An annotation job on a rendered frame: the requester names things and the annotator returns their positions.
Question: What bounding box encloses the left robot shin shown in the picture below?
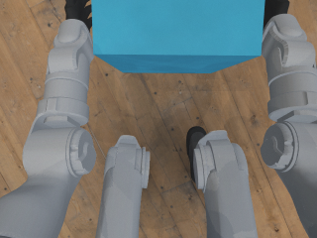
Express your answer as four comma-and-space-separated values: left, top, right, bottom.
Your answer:
103, 135, 141, 180

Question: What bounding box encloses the robot left forearm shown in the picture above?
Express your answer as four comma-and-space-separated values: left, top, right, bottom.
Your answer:
22, 19, 95, 168

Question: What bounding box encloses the left robot upper arm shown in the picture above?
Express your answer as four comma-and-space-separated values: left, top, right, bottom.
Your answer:
0, 126, 97, 238

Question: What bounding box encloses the carton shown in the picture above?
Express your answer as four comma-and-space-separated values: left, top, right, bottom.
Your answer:
91, 0, 265, 73

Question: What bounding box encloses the left robot thigh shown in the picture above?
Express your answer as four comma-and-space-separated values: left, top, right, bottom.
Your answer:
95, 143, 151, 238

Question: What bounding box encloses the right robot upper arm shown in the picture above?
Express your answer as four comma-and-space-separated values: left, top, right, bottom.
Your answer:
261, 121, 317, 238

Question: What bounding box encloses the right robot hand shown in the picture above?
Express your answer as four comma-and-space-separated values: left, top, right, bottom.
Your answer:
263, 0, 290, 29

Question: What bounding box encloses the left robot hand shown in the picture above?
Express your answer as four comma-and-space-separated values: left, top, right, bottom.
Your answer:
64, 0, 92, 33

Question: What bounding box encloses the robot right forearm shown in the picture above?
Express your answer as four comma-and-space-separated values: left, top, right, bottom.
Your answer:
261, 13, 317, 124

